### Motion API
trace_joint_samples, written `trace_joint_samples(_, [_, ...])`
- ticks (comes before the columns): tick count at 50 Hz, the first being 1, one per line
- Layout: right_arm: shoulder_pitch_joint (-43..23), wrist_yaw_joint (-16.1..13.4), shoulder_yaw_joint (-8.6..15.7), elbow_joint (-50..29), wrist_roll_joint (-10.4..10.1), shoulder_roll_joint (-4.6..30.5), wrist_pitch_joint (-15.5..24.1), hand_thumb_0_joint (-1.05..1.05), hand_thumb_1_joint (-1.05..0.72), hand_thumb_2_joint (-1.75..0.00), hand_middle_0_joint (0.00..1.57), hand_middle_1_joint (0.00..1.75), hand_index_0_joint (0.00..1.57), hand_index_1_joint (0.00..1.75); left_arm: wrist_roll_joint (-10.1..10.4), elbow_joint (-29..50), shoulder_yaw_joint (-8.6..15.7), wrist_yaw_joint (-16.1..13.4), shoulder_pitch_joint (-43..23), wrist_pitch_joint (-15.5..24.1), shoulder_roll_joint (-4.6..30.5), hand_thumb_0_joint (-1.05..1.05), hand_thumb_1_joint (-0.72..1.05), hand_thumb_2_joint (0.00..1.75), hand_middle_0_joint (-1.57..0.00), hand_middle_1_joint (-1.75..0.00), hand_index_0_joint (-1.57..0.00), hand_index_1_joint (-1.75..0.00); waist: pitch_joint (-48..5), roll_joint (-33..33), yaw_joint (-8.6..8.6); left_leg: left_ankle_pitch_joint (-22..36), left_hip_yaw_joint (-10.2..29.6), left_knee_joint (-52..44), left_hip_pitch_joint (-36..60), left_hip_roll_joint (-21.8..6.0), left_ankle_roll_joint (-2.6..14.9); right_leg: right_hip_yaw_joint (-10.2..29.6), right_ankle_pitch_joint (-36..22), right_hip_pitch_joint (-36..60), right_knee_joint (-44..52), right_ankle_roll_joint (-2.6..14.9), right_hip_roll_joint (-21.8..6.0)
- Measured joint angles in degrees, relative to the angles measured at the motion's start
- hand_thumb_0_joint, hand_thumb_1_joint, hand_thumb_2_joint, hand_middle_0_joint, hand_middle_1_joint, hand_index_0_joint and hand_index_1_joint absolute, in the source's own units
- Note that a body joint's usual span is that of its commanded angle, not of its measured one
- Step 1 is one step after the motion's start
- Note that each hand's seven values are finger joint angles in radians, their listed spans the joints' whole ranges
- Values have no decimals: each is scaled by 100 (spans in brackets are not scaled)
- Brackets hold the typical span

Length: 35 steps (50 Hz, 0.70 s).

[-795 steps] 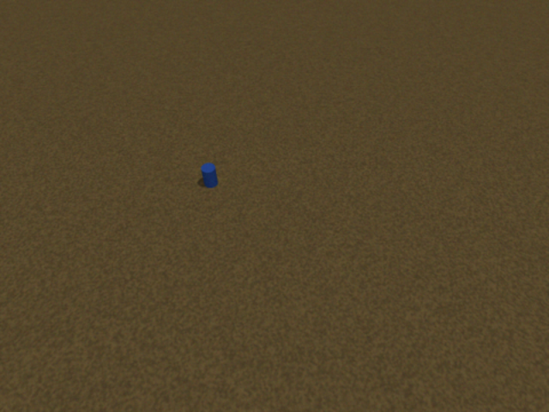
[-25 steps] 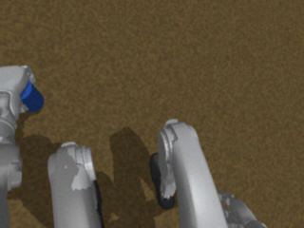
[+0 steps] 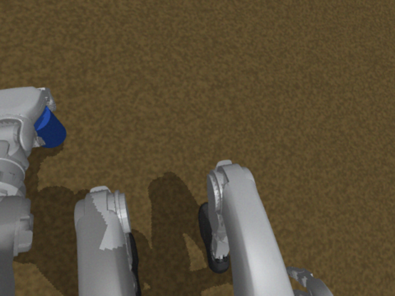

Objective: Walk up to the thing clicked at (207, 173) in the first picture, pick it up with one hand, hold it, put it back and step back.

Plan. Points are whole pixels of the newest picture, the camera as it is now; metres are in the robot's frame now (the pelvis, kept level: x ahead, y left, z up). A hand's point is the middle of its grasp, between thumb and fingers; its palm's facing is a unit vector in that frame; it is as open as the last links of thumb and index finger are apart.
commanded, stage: lift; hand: left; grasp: from above
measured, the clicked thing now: (42, 126) +0.48 +0.26 -0.19
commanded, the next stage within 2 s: hold in 1.42 s
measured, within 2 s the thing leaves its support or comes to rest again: neither
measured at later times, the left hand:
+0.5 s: hand out of the picture +0.41 +0.27 +0.00, palm faces -0.45 -0.07 -0.89, open 9.6 cm
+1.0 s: hand out of the picture +0.37 +0.24 +0.19, palm faces -0.46 -0.09 -0.88, open 9.6 cm
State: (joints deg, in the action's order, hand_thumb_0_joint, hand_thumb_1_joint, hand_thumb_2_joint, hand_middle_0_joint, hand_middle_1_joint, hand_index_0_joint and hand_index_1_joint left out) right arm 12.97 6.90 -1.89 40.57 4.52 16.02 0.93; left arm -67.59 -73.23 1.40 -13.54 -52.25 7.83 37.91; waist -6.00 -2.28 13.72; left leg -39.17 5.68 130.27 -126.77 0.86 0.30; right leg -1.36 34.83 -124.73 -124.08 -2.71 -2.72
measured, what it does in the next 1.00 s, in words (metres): rises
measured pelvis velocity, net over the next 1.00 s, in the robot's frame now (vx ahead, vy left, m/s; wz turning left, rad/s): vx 0.04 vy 0.00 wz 0.05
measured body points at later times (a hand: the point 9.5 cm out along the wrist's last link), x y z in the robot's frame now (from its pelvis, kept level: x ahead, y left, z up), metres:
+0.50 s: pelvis +0.01 +0.00 +0.11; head +0.18 +0.04 +0.52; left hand +0.43 +0.27 +0.05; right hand +0.12 -0.27 -0.01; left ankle +0.08 +0.12 -0.34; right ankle +0.11 -0.14 -0.34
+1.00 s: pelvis +0.04 +0.00 +0.28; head +0.12 +0.01 +0.73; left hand +0.39 +0.24 +0.24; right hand +0.13 -0.27 +0.16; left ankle +0.08 +0.12 -0.34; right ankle +0.11 -0.14 -0.34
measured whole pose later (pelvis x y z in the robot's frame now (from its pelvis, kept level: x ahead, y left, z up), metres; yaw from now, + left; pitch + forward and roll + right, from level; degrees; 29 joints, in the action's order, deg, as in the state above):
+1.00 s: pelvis +0.04 +0.00 +0.28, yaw +3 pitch +18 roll -2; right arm 13.3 -2.9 1.3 42.0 -2.2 13.7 0.0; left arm -57.1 -49.3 -9.5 -8.0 -22.5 -0.6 24.1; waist -8.3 -1.9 5.2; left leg -30.4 1.0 73.7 -61.8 -2.0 -0.1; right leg -0.5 26.2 -62.2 -70.1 -2.0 -1.6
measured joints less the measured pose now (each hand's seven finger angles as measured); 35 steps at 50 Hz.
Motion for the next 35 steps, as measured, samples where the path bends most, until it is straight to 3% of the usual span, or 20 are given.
trace_joint_samples(17, [-124,-216,218,-293,-337,15,-231,1,-92,-91,21,30,20,30,559,1725,-327,714,1168,-182,-354,1,-4,68,-74,-81,-67,-77,-358,-67,-446,46,-122,-1141,1162,-43,48,20,-27,1132,1089,-33,-32])
trace_joint_samples(35, [-368,-697,315,-160,-596,-206,-280,1,-91,-91,21,30,20,30,965,2808,-784,790,2504,-624,-946,0,-4,68,-76,-78,-69,-74,-392,-30,-770,367,-297,-3401,3882,-173,5,44,-349,3721,3221,19,23])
